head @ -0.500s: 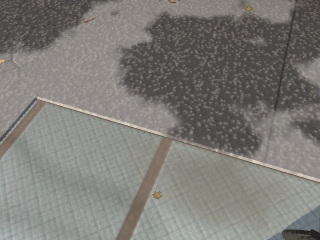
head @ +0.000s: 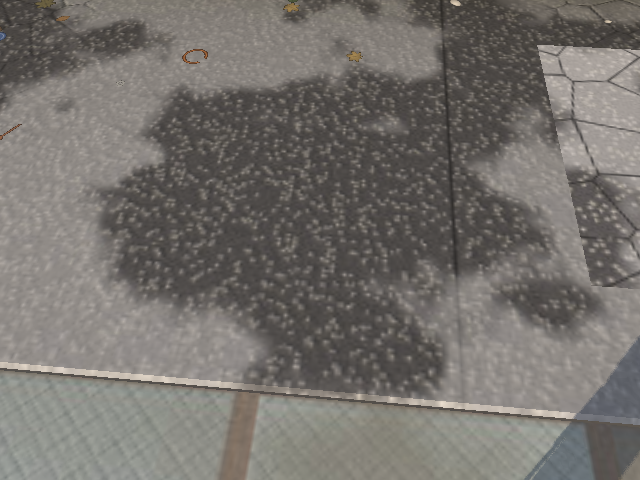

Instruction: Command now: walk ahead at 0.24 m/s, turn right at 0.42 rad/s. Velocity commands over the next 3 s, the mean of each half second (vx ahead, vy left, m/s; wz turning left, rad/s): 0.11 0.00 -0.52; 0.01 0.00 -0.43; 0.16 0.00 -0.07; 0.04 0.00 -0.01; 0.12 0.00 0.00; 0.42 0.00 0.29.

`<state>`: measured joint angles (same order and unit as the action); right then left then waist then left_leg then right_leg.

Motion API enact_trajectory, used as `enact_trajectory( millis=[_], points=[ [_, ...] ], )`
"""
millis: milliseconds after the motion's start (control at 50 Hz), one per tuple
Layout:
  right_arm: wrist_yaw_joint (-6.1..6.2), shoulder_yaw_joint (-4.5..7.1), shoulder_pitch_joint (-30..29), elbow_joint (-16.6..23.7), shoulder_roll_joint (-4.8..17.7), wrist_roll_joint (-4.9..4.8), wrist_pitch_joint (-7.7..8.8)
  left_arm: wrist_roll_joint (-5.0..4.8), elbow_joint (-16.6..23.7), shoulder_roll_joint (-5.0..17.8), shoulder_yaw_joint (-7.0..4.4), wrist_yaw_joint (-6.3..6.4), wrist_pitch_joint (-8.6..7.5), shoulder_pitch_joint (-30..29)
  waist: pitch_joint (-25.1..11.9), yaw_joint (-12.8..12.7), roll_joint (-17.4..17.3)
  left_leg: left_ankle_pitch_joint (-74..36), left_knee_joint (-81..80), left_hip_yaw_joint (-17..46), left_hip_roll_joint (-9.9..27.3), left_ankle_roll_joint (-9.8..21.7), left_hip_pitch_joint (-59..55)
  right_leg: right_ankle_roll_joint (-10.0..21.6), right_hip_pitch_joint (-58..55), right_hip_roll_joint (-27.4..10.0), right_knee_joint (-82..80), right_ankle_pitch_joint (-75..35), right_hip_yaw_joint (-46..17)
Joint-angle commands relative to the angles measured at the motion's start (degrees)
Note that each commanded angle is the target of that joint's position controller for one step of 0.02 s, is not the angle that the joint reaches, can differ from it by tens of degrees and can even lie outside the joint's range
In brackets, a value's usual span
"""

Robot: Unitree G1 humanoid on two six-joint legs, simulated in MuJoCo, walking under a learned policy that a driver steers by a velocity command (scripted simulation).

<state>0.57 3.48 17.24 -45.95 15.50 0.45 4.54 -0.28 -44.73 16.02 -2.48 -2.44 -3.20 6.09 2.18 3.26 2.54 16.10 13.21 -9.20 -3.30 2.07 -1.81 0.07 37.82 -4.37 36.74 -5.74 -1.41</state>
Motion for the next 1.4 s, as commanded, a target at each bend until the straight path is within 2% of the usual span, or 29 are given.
enact_trajectory(
  millis=[20,80,100,120,140,160,180,220,360,540,560,580,600,620,660,760,920,940,960,980,1000,1020,1080,1140,1240,1300,1340,1360,1400],
  points=[
    [1.36,2.87,-2.8,3.1,10.8,-1.13,-0.99,0.22,5.6,5.0,-1.36,-1.4,-0.5,-1.8,-0.7,-2.1,-6.4,-42.6,4.4,1.4,17.1,5.5,1.5,1.8,-5.6,2.1,-2.6,4.6,2.6],
    [2.45,2.84,-4.2,4.2,10.4,-1.51,-2.92,0.42,3.5,10.3,-4.25,-1.13,-0.46,11.5,-8.3,-8.8,-4.9,-47.6,27.6,-0.5,13.1,1.3,2.8,5.6,-22.1,7.4,-9.1,3.7,4.7],
    [2.29,1.74,-0.8,5.5,7.9,0.44,-2.64,0.53,4.0,15.5,-5.48,0.28,-0.16,15.0,-14.2,-8.6,5.0,-23.1,45.5,-1.0,8.5,-2.7,15.2,9.9,-37.0,-2.6,-7.7,-21.2,-9.4],
    [1.02,-0.13,7.4,6.4,2.4,1.89,-2.0,1.17,6.2,19.0,-5.43,0.66,-0.06,11.6,-23.2,-1.7,13.4,26.0,65.4,7.0,-2.4,-6.3,34.9,23.5,-54.1,-16.6,-6.5,-33.7,-34.5],
    [0.05,0.69,3.8,5.4,7.8,0.32,-1.46,0.75,8.1,14.8,-4.77,0.51,0.54,11.4,-29.0,-6.8,4.2,23.3,69.0,16.6,-0.1,-5.2,36.7,23.6,-53.3,-15.4,-11.3,-21.4,-35.2],
    [-0.01,1.1,-1.9,7.1,9.1,-1.41,-1.59,0.27,8.9,12.2,-4.1,0.58,0.74,7.8,-21.2,-6.7,1.4,18.0,67.1,15.9,1.9,-4.2,40.0,20.9,-46.9,-12.8,-13.4,-12.1,-28.7],
    [0.74,1.12,-4.1,7.1,8.6,-0.92,-2.04,-0.69,8.9,10.0,-3.54,0.95,1.23,5.1,-14.5,-5.2,-3.3,13.7,62.7,14.9,4.0,-4.3,40.7,17.6,-39.0,-10.0,-15.5,-4.0,-24.4],
    [1.68,1.6,-4.7,7.6,9.2,-0.1,-3.6,-0.03,9.8,8.7,-3.14,1.71,2.06,2.4,-9.0,-2.6,-0.1,9.2,56.0,15.1,5.7,-4.7,35.1,15.5,-25.9,-6.5,-18.8,3.5,-21.2],
    [2.54,1.01,-5.7,7.6,6.3,0.23,-4.28,-0.07,11.0,11.1,-4.26,3.99,3.62,2.2,-11.0,-2.8,2.7,2.1,40.6,15.2,3.8,-7.7,31.6,13.6,-21.6,-2.6,-18.0,7.8,-19.5],
    [0.67,1.7,-6.1,8.0,6.9,-0.84,-1.82,-0.73,12.5,10.1,-4.19,4.14,5.77,1.5,-9.1,-2.6,6.7,-2.1,14.6,14.7,1.4,-5.0,20.4,10.2,-23.7,-0.6,-12.2,9.4,-27.7],
    [0.59,2.27,-4.4,7.5,8.2,-0.56,-1.62,-1.07,12.7,9.0,-3.86,4.26,5.98,1.9,-9.0,-1.8,5.4,-7.6,8.4,15.6,4.2,-3.6,14.9,8.0,-21.2,1.7,-9.4,12.2,-26.3],
    [0.88,3.15,-4.3,8.1,12.3,0.47,-1.96,-0.62,12.7,5.9,-3.05,4.14,6.03,4.9,-10.2,-3.9,-5.0,-12.4,5.9,25.4,16.4,0.9,8.6,4.5,-15.1,6.9,1.2,28.1,-19.3],
    [0.82,3.83,-5.3,7.8,15.3,2.55,-2.71,-1.0,15.0,7.4,-3.6,3.96,5.36,3.5,-6.0,-5.0,-21.3,-22.8,3.4,38.6,24.8,10.6,10.3,1.2,-3.4,14.8,11.7,41.4,-7.7],
    [0.92,3.19,-7.2,9.4,12.0,2.43,-2.64,0.13,13.7,12.1,-5.04,3.76,4.78,5.3,-6.4,-4.6,-16.6,-25.6,4.5,38.5,27.2,13.6,10.9,-1.2,-2.5,10.5,24.2,41.2,-8.4],
    [1.43,2.14,-10.8,10.5,8.0,0.86,-2.99,-0.72,10.5,11.7,-5.66,3.89,5.75,7.4,-5.5,-5.5,-9.6,-25.1,7.4,26.4,20.0,8.8,10.6,-3.5,-2.2,9.1,31.4,34.6,-6.9],
    [1.99,2.1,-7.4,9.4,8.3,0.46,-4.34,-1.08,13.0,5.8,-3.56,3.74,6.49,2.1,-5.1,-1.6,-12.2,-29.2,7.5,18.1,16.9,9.7,6.0,-6.3,-1.8,7.3,25.4,29.5,-2.4],
    [0.54,2.35,-8.8,7.5,10.4,-2.01,-4.92,-0.33,11.5,4.7,-2.73,2.52,6.08,5.2,-6.4,-3.3,-13.7,-26.9,11.5,16.2,17.5,8.7,9.9,-1.9,-24.0,6.5,-11.5,18.2,3.7],
    [0.45,1.79,-6.4,6.2,9.0,-2.23,-4.57,-0.07,11.3,5.5,-2.81,2.57,6.0,5.6,-6.2,-3.4,-11.8,-22.9,12.7,15.2,16.2,5.7,13.0,-0.1,-29.9,5.9,-18.3,11.4,2.1],
    [0.08,0.83,-4.2,5.9,6.4,-0.54,-3.95,0.26,11.7,8.3,-3.16,3.04,5.96,6.6,-9.5,-2.3,-4.5,-12.3,17.8,12.1,12.9,0.7,18.4,1.9,-39.0,-1.3,-17.5,-1.1,-6.7],
    [-0.57,-0.46,-2.5,6.7,3.0,1.69,-3.1,1.18,12.7,11.4,-3.32,3.54,6.17,3.1,-9.5,1.0,9.5,6.3,21.5,7.0,7.6,-4.3,25.0,8.5,-39.3,-10.9,-14.1,-12.8,-15.8],
    [-0.01,-0.11,-7.6,7.3,5.3,1.3,-3.24,1.93,12.5,6.9,-2.28,3.1,5.45,2.7,-9.4,-3.0,8.5,12.4,23.3,9.4,7.6,-5.9,23.1,13.5,-33.3,-12.1,-15.6,-5.7,-16.9],
    [0.14,0.27,-9.1,7.3,6.6,0.5,-3.48,2.23,11.9,5.2,-1.59,2.77,4.66,1.4,-7.3,-2.7,7.0,10.5,23.2,9.9,7.7,-6.1,22.4,12.7,-31.9,-9.7,-16.2,-0.8,-15.3],
    [0.38,0.22,-8.2,5.7,6.6,0.58,-4.04,0.81,10.2,6.8,-1.86,3.11,3.74,1.4,-5.8,-3.3,8.3,2.8,19.5,8.1,5.9,-6.2,20.4,9.3,-30.6,-5.6,-18.2,19.3,-13.5],
    [-0.26,0.44,-9.2,5.7,7.2,-0.95,-2.91,0.32,8.8,9.5,-2.61,3.46,4.16,5.8,0.6,-5.6,8.5,8.2,25.8,6.7,4.4,-3.5,25.7,11.4,-27.5,-8.4,-23.8,43.4,-20.5],
    [-2.0,0.4,-8.8,5.3,6.2,-2.2,-0.05,-1.03,8.0,8.8,-2.64,3.19,2.43,6.0,2.6,-4.4,4.6,10.3,23.2,9.2,6.6,2.5,28.4,13.1,-29.9,-10.8,-24.7,37.2,-22.4],
    [-2.25,0.48,-0.7,1.4,5.7,-0.04,0.15,-0.42,8.7,6.6,-2.01,2.9,2.89,1.1,-3.1,0.4,1.6,-7.9,12.1,6.9,3.3,1.3,7.2,8.4,-22.4,-3.6,-15.2,14.7,-11.1],
    [-1.73,2.05,1.3,2.0,13.9,0.0,-0.56,1.45,10.9,1.9,-0.57,3.35,2.4,1.8,-5.6,-1.2,-17.4,-17.9,5.9,27.6,18.3,8.6,0.3,-0.3,-12.4,7.7,3.4,27.7,1.3],
    [-1.54,1.26,1.5,2.6,11.0,0.26,-0.66,1.01,10.7,5.1,-1.24,3.67,2.46,1.1,-3.9,0.7,-17.1,-21.6,3.1,34.9,24.0,14.5,0.3,-2.3,-7.3,6.3,12.6,41.5,-0.7],
    [-1.25,0.97,0.6,2.6,10.6,-0.28,-0.51,-0.15,8.9,7.1,-2.36,3.68,2.82,3.6,-2.8,-0.5,-9.7,-27.7,4.7,30.6,22.8,14.0,-2.0,-2.9,-1.7,4.3,23.3,41.5,-2.8]
  ],
)
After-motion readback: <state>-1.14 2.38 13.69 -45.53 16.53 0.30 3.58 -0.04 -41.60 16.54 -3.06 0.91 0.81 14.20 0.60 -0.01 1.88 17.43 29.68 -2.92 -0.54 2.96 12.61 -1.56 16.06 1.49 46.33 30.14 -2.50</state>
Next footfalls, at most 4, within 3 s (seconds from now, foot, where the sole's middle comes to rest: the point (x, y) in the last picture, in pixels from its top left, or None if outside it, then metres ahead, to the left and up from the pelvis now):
0.08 right None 0.23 -0.11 -0.78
0.56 left None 0.28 0.11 -0.78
0.96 right None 0.15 -0.12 -0.78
1.30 left None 0.30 0.05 -0.78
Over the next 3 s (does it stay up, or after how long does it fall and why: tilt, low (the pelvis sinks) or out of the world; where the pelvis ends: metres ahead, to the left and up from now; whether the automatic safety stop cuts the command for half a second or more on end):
stays up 0.51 -0.18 -0.03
